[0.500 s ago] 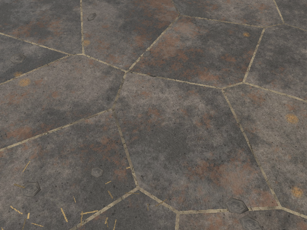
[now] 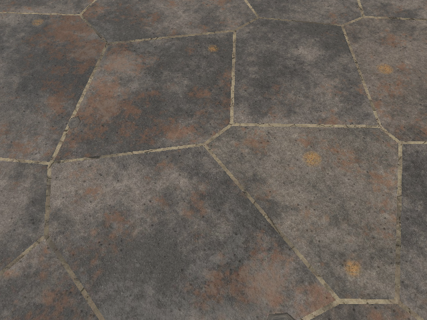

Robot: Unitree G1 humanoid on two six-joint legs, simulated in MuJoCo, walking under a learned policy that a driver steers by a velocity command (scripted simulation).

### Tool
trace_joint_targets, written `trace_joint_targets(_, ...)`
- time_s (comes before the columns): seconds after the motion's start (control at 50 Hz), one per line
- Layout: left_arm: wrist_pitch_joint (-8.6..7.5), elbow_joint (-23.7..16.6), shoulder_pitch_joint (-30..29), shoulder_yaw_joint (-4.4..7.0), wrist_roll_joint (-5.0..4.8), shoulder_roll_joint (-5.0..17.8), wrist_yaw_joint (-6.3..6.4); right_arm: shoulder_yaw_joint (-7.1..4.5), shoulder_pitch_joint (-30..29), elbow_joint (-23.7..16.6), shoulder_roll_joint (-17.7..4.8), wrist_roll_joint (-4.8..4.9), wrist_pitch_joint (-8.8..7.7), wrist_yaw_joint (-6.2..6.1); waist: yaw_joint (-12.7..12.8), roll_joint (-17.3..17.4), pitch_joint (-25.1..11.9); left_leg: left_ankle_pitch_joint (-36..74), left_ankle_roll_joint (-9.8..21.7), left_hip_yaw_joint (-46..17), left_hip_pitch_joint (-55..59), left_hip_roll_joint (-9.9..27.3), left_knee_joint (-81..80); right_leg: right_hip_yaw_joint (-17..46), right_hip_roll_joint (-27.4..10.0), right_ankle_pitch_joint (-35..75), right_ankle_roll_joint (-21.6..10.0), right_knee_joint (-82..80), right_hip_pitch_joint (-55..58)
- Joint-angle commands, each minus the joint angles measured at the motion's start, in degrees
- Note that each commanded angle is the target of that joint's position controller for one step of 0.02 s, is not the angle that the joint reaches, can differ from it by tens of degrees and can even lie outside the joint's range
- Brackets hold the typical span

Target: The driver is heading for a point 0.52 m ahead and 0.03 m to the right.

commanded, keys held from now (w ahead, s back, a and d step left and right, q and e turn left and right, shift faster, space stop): e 0.38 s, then no key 0.62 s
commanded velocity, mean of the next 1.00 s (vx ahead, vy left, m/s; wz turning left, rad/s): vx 0.05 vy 0.00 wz -0.35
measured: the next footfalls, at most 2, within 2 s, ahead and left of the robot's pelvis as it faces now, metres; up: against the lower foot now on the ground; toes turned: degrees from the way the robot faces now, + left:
left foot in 0.54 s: +0.17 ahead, +0.14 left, +0.00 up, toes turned -21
right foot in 0.90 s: +0.05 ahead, -0.04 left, +0.00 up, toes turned -15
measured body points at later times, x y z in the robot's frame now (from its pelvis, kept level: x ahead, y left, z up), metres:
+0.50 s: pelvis +0.09 +0.04 +0.02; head +0.12 +0.04 +0.47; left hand +0.24 +0.30 -0.10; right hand +0.16 -0.25 -0.08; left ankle +0.13 +0.16 -0.69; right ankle +0.11 -0.04 -0.71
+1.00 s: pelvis +0.09 +0.07 +0.03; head +0.10 +0.07 +0.48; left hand +0.25 +0.29 -0.11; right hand +0.08 -0.19 -0.10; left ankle +0.13 +0.15 -0.71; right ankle +0.01 -0.03 -0.71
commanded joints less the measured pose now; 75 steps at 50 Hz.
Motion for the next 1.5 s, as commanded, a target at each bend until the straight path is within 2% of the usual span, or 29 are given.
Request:
trace_joint_targets(0.02, 1.57, -0.72, 12.38, 4.25, -2.47, 13.08, 2.17, -1.36, -0.40, -7.36, -7.31, -0.13, -0.40, 0.25, 5.14, -0.56, -17.78, 2.89, -0.96, -11.47, -26.53, -0.21, 23.53, 30.01, -24.02, 42.47, -16.07, -11.75, 33.92)
trace_joint_targets(0.04, 1.89, -0.98, 9.13, 3.27, -2.43, 9.56, 2.40, -1.49, -1.91, -7.29, -7.38, -0.72, -0.37, 0.19, 2.94, 2.11, -10.87, 5.06, -1.25, -11.33, -25.63, 1.38, 18.16, 26.68, -20.58, 36.93, -12.77, -14.82, 25.52)
trace_joint_targets(0.08, 1.87, -1.06, 7.56, 2.47, -2.54, 6.98, 2.64, -1.68, -0.95, -7.46, -7.16, -2.27, 1.81, 0.16, 0.40, 1.31, -7.89, 6.71, -2.24, -11.54, -19.70, 2.28, 11.21, 21.76, -15.95, 35.01, -9.21, -17.07, 15.95)
trace_joint_targets(0.14, 1.06, -1.34, 7.69, 3.12, -1.34, 9.58, 1.97, -1.44, -0.21, -7.99, -5.50, -1.94, 3.75, 0.20, -0.67, 0.22, -10.42, 8.92, -3.04, -10.91, -17.08, 1.11, 5.89, 19.59, -12.90, 35.85, -7.39, -16.58, 12.89)
trace_joint_targets(0.32, 3.21, -2.55, 11.81, 4.16, -1.07, 11.21, 2.50, -1.98, -11.96, -12.97, -7.60, -1.42, 5.21, -0.44, 3.88, -5.32, -8.78, 11.23, -3.84, -13.79, -24.17, -0.04, -7.30, 30.22, -11.63, 2.07, -4.45, -18.84, 16.96)
trace_joint_targets(0.44, 3.75, -3.30, 11.37, 4.19, -0.37, 11.04, 2.30, -1.48, -11.07, -13.75, -7.64, -0.20, 4.11, -0.85, 3.86, -6.91, -9.46, 6.71, -1.48, -12.98, -15.86, -3.27, -17.33, 33.27, -11.94, 13.18, -4.05, -14.80, 17.73)
trace_joint_targets(0.5, 4.27, -3.24, 9.41, 3.78, -0.80, 10.50, 2.38, -1.14, -6.41, -12.96, -7.10, 0.17, 3.48, -1.05, 1.51, -6.87, -9.62, 9.77, 0.37, -11.51, -5.89, -4.57, -30.70, 33.75, -10.58, 17.81, -1.53, -11.94, 15.57)
trace_joint_targets(0.52, 4.45, -3.28, 8.70, 3.47, -1.40, 10.00, 2.66, -1.08, -4.32, -12.45, -7.03, -0.21, 3.00, -1.21, 0.08, -5.68, -9.06, 15.64, 1.06, -11.90, -0.50, -3.68, -40.33, 33.01, -8.73, 13.00, 0.88, -10.21, 12.88)
trace_joint_targets(0.54, 4.35, -3.59, 10.21, 2.70, -1.73, 7.44, 2.84, -1.55, -5.59, -12.98, -10.11, -1.27, 2.57, -1.59, 1.78, 1.66, -8.29, 15.18, 2.79, -20.47, 2.59, 4.37, -47.30, 28.82, -4.53, 0.60, 4.28, -4.43, 8.73)
trace_joint_targets(0.56, 4.09, -4.37, 12.93, 1.90, -2.20, 4.74, 3.00, -1.94, -10.38, -15.49, -14.56, -1.64, 2.59, -1.47, 4.28, 12.69, -7.67, 26.64, 7.86, -36.33, 5.04, 18.19, -50.21, 18.15, 4.99, -17.38, 7.26, 3.82, 0.13)
trace_joint_targets(0.58, 4.29, -3.47, 11.69, 3.26, -0.64, 9.84, 3.24, -2.06, -8.40, -14.38, -13.90, -1.62, 2.75, -0.90, 2.41, 10.23, -7.52, 35.82, 13.97, -36.55, -1.66, 20.31, -47.04, 15.49, 4.35, -24.63, 7.99, 14.03, 3.05)
trace_joint_targets(0.6, 4.43, -2.79, 11.96, 3.54, -0.68, 10.33, 3.11, -1.19, -9.11, -14.24, -10.94, -1.13, 2.57, -0.46, 3.60, 6.45, -6.51, 37.87, 14.39, -32.69, -2.77, 17.38, -46.39, 16.76, 3.32, -22.28, 8.27, 18.48, 4.12)
trace_joint_targets(0.62, 4.66, -1.72, 12.10, 3.48, -0.84, 9.61, 2.90, -0.67, -11.51, -14.21, -9.02, -0.81, 2.36, -0.21, 4.58, 5.03, -4.92, 37.67, 12.50, -27.20, -3.63, 13.48, -45.75, 16.79, 2.48, -18.64, 8.95, 20.53, 4.69)
trace_joint_targets(0.66, 5.17, -0.57, 12.68, 3.14, -0.87, 8.72, 2.38, -0.37, -12.23, -14.21, -8.53, -0.97, 2.15, -0.39, 4.57, 8.81, -5.91, 43.79, 10.22, -21.46, -0.22, 9.08, -44.00, 15.85, 2.76, -15.78, 10.32, 22.07, 4.32)
trace_joint_targets(0.84, 5.73, 2.56, 7.77, 0.59, -2.53, 5.90, 3.49, -0.93, -5.18, -8.63, -10.27, -1.21, 2.81, 0.22, 0.36, 10.46, -7.64, 47.60, 10.21, -21.94, 7.19, 8.10, -39.77, 8.49, -0.95, -14.31, 10.73, -5.29, 13.51)
trace_joint_targets(0.9, 4.41, 5.15, 10.33, 0.27, -1.58, 6.88, 4.28, -0.78, -5.81, -7.53, -9.48, -0.72, 2.70, 0.32, 2.15, 6.26, -8.72, 41.16, 5.82, -22.02, 0.71, 7.04, -38.70, 12.39, -5.13, 3.24, 8.52, -20.18, 26.21)
trace_joint_targets(0.92, 3.77, 5.12, 9.92, 0.43, -0.65, 9.30, 4.52, -0.50, -5.37, -7.87, -8.32, -0.53, 2.31, 0.69, 1.01, 2.09, -10.05, 34.13, 4.04, -20.20, -3.43, 5.27, -37.65, 17.52, -10.48, 9.45, 7.33, -17.93, 30.51)
trace_joint_targets(0.94, 3.62, 6.24, 6.51, 0.29, -1.41, 9.48, 4.18, -0.19, -4.53, -7.10, -6.50, 0.03, 2.42, 0.85, -1.44, -5.16, -6.87, 24.12, 3.31, -16.15, -1.59, 0.95, -41.95, 17.68, -11.72, 13.06, 5.21, -14.96, 23.54)
trace_joint_targets(0.98, 2.91, 6.79, 5.71, -0.65, -1.52, 6.17, 3.61, -0.67, -6.82, -4.87, -8.55, -0.63, 2.90, 0.41, 1.09, -2.79, -4.27, 23.54, 2.89, -16.05, 1.46, 0.76, -41.93, 16.66, -9.92, 5.63, 5.81, -16.39, 19.45)
trace_joint_targets(1.16, 2.38, 12.85, 8.21, -1.49, -1.56, 5.89, 4.40, -0.22, -5.39, 1.53, -6.87, -0.62, 3.31, 0.65, 0.75, -1.06, -1.77, 22.22, 2.51, -16.42, 1.67, 1.46, -43.09, 16.39, -8.91, -0.66, 5.73, -18.73, 16.92)
trace_joint_targets(1.22, 2.88, 13.88, 10.91, -0.45, -1.43, 8.47, 4.29, -0.61, -5.49, 2.26, -7.56, -1.08, 3.65, 0.99, 1.80, -3.29, -1.26, 2.22, 3.50, -13.25, -3.02, -2.73, -37.41, 19.09, -8.40, -26.55, 2.57, -20.34, 15.13)
trace_joint_targets(1.26, 3.08, 14.45, 14.00, 0.50, -1.30, 10.34, 4.13, -0.23, -8.07, 0.94, -5.55, -1.73, 3.57, 1.62, 3.67, -7.69, 3.00, 0.34, 3.41, -9.34, -11.64, -5.23, -28.44, 28.20, -14.30, -39.58, -1.79, -25.88, 15.09)
trace_joint_targets(1.32, 2.09, 14.16, 13.56, 1.09, -0.77, 9.45, 3.80, -0.49, -9.21, -0.42, -6.14, -1.91, 2.12, 2.17, 3.20, -7.52, 4.49, 4.76, 3.43, -9.00, -18.28, -1.37, -17.22, 33.74, -20.60, -32.99, -5.32, -29.88, 17.06)
trace_joint_targets(1.38, 0.78, 13.87, 11.92, 1.57, -1.15, 9.42, 3.42, -0.83, -7.52, -0.77, -5.97, -1.29, 0.59, 2.94, 1.14, -7.30, 2.95, 5.95, 4.10, -7.76, -12.27, -0.87, -24.04, 26.07, -17.22, -24.53, -3.34, -26.90, 16.04)
trace_joint_targets(1.42, 0.62, 13.20, 9.40, 1.69, -1.49, 8.71, 3.16, -1.06, 0.94, 2.37, -4.53, -0.83, 0.12, 2.63, -3.11, -4.89, 1.84, 12.41, 4.28, -4.02, 4.96, -4.28, -34.47, 20.17, -12.90, -23.03, -1.22, -20.90, 6.20)
trace_joint_targets(1.44, 0.36, 12.62, 9.03, 1.42, -0.99, 7.43, 3.10, -1.62, 6.69, 4.57, -5.64, -1.00, -0.13, 2.16, -4.92, -0.74, 0.77, 10.52, 4.13, -6.49, 13.52, -4.11, -37.54, 17.37, -10.08, -21.71, -0.15, -13.72, 0.47)
trace_joint_targets(1.46, -0.23, 11.27, 8.27, 0.29, -0.68, 3.30, 2.70, -2.46, 13.88, 5.83, -9.40, -1.94, -0.80, 1.51, -7.28, 11.88, -2.11, -2.61, 5.62, -25.30, 19.58, 8.73, -47.81, 9.26, -3.99, -18.28, 2.14, 5.40, -5.24)
trace_joint_targets(1.48, -0.58, 9.20, 7.63, 0.23, -0.87, 2.80, 2.14, -3.50, 18.40, 7.40, -14.53, -1.25, -0.56, 1.75, -6.54, 19.54, -2.25, -17.20, 10.65, -48.26, 18.80, 19.33, -57.17, 6.05, 0.97, -23.44, 2.66, 17.66, -14.42)
trace_joint_targets(1.5, -0.65, 9.03, 7.02, 0.77, 0.28, 5.79, 1.68, -2.77, 11.88, 6.10, -11.64, -1.31, -0.27, 1.72, -2.48, 10.25, 2.80, -20.00, 12.15, -47.75, 12.00, 19.95, -57.44, 9.78, -3.78, -19.33, 1.84, 25.68, -15.28)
